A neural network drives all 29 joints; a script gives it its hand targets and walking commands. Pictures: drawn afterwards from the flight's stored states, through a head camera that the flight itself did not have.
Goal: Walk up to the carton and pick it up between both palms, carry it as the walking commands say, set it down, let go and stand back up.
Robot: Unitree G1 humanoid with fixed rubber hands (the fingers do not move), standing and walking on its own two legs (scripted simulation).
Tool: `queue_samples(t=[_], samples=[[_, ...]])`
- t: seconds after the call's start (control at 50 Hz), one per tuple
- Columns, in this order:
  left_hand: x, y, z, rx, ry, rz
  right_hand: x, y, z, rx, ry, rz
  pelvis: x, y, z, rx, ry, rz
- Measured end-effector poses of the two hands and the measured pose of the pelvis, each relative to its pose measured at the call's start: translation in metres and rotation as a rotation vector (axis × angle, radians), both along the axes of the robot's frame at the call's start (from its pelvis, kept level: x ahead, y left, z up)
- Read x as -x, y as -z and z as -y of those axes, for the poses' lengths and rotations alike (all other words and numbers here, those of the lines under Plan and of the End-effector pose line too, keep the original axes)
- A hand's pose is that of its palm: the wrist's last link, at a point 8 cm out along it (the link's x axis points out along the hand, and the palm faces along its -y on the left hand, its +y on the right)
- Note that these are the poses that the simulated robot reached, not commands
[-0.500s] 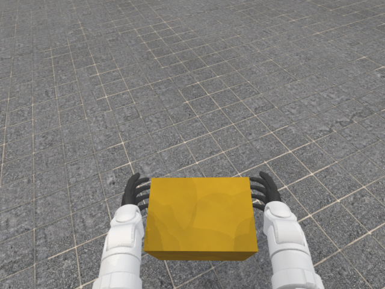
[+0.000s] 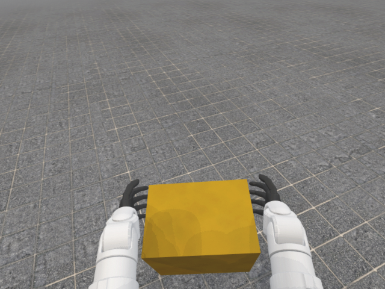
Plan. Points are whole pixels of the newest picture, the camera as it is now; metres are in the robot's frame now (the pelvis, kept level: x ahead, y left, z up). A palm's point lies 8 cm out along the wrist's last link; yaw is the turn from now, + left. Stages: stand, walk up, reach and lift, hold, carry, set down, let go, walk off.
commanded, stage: reach and lift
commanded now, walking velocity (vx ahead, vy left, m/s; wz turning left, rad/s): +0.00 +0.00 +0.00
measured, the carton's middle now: (201, 230) +0.30 -0.01 -0.05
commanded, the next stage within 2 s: hold in 1.18 s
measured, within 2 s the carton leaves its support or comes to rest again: neither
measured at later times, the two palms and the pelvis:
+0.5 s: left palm (121, 215) +0.29 +0.15 +0.05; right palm (266, 201) +0.30 -0.16 +0.06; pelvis +0.00 -0.01 +0.00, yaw +0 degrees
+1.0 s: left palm (120, 215) +0.29 +0.16 +0.06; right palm (266, 203) +0.30 -0.16 +0.06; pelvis +0.01 +0.00 +0.00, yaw +0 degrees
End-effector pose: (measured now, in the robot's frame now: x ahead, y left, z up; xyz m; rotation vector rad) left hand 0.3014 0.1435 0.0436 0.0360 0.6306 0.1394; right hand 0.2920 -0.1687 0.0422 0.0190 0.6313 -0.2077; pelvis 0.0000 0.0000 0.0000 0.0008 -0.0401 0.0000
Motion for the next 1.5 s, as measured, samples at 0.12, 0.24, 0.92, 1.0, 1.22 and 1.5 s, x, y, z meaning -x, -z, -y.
queue_samples(t=[0.12, 0.24, 0.92, 1.0, 1.22, 1.5], samples=[[0.003, -0.011, 0.000, 0.000, 0.000, -0.004, 0.001, -0.013, 0.000, 0.002, 0.000, 0.002, -0.001, -0.001, 0.001, 0.000, 0.000, 0.039], [0.006, -0.013, -0.002, -0.007, -0.012, -0.022, 0.001, -0.016, -0.002, 0.007, -0.015, -0.012, 0.000, -0.001, 0.003, -0.001, 0.005, 0.060], [0.011, -0.011, -0.012, -0.018, -0.040, -0.032, -0.006, -0.013, -0.013, 0.034, -0.074, -0.017, -0.006, -0.003, 0.006, 0.002, 0.003, 0.066], [0.013, -0.012, -0.013, -0.019, -0.035, -0.032, -0.003, -0.013, -0.013, 0.035, -0.075, -0.018, -0.006, -0.003, 0.004, 0.003, 0.004, 0.069], [0.018, -0.012, -0.014, -0.019, -0.026, -0.031, 0.005, -0.014, -0.014, 0.032, -0.071, -0.019, -0.001, -0.002, 0.001, 0.002, 0.007, 0.079], [0.020, -0.013, -0.013, -0.020, -0.034, -0.027, 0.007, -0.013, -0.013, 0.027, -0.069, -0.016, 0.005, -0.001, 0.002, 0.000, 0.006, 0.081]])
